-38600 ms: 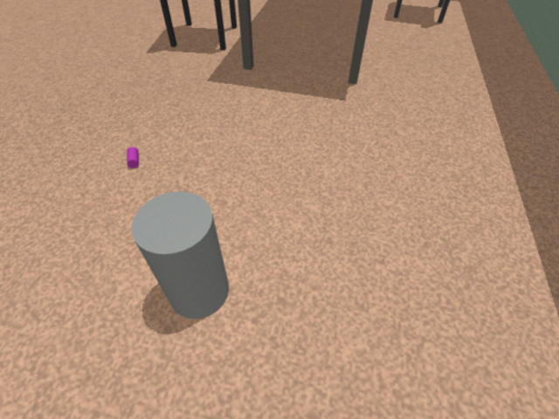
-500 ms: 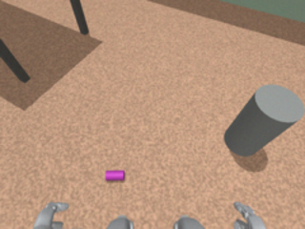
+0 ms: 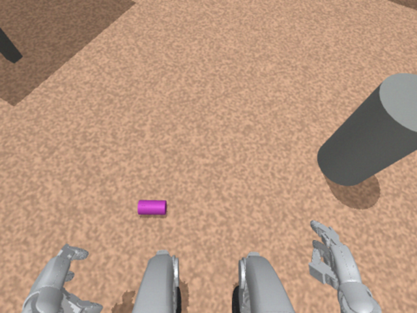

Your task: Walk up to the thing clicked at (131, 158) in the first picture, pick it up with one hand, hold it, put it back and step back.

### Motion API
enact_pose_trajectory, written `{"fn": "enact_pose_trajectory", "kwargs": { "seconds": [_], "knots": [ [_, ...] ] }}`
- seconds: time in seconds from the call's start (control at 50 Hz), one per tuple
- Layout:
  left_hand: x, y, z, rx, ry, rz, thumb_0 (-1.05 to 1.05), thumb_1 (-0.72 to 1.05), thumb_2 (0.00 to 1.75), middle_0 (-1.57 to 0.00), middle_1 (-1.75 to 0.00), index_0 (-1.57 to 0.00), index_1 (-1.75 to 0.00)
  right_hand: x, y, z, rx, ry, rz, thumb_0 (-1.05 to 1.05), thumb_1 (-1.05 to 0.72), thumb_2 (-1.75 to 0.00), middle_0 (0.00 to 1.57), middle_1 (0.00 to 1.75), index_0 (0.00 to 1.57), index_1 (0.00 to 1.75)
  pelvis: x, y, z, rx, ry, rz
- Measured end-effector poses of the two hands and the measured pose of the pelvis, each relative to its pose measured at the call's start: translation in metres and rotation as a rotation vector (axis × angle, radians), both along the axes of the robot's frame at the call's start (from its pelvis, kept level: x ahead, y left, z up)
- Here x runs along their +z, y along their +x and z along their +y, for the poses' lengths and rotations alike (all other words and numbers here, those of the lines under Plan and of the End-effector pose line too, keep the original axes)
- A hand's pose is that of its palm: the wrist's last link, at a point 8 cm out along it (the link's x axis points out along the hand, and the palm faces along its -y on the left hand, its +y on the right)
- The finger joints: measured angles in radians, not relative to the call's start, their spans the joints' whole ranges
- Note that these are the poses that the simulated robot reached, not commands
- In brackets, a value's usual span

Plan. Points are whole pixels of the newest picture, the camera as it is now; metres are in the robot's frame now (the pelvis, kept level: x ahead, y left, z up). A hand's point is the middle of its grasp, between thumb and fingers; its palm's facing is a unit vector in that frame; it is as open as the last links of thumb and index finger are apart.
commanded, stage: rise first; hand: left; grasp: from above
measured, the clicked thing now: (152, 207) +0.45 +0.21 -0.60
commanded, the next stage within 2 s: none
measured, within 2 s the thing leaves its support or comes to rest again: neither
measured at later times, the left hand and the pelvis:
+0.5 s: hand (113, 232) +0.31 +0.28 -0.33, palm faces -0.46 -0.30 -0.84, open 13.5 cm; pelvis -0.07 +0.00 -0.19, yaw -3 degrees
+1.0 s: hand (122, 218) +0.37 +0.28 -0.42, palm faces -0.46 -0.05 -0.89, open 13.5 cm; pelvis -0.07 +0.01 -0.26, yaw -5 degrees
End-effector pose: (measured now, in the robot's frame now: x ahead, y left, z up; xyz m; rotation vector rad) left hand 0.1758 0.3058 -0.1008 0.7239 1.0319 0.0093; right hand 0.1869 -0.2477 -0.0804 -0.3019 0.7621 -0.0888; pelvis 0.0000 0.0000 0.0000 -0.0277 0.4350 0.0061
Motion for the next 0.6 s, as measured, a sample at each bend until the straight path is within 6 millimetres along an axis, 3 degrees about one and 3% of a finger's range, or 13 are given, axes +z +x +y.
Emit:
{"fn": "enact_pose_trajectory", "kwargs": {
  "seconds": [0.18,0.36,0.46,0.6],
  "knots": [
    [-0.083,0.056,-0.009,-0.282,0.148,-0.132,0.00,-0.43,0.88,-0.22,-0.95,-0.22,-0.97,-0.105,-0.021,-0.019,-0.007,-0.013,0.098,0.01,-0.92,-0.90,0.21,0.30,0.21,0.30,-0.088,-0.024,-0.003,-0.010,0.001,0.118],
    [-0.147,0.108,-0.014,-0.445,0.297,-0.200,0.00,-0.44,0.92,-0.20,-0.94,-0.20,-0.96,-0.201,-0.085,-0.026,-0.052,-0.003,0.276,0.01,-0.92,-0.90,0.21,0.30,0.20,0.30,-0.158,-0.055,-0.006,-0.025,-0.009,0.160],
    [-0.169,0.135,-0.017,-0.520,0.338,-0.228,0.00,-0.44,0.93,-0.21,-0.91,-0.20,-0.94,-0.230,-0.128,-0.026,-0.096,-0.008,0.366,0.01,-0.91,-0.90,0.21,0.30,0.20,0.30,-0.185,-0.066,-0.004,-0.033,-0.021,0.156],
    [-0.199,0.158,-0.018,-0.628,0.370,-0.218,0.00,-0.43,0.94,-0.20,-0.90,-0.19,-0.92,-0.245,-0.176,-0.028,-0.155,-0.034,0.472,0.01,-0.91,-0.90,0.21,0.30,0.21,0.30,-0.210,-0.071,0.000,-0.041,-0.042,0.157]
  ]
}}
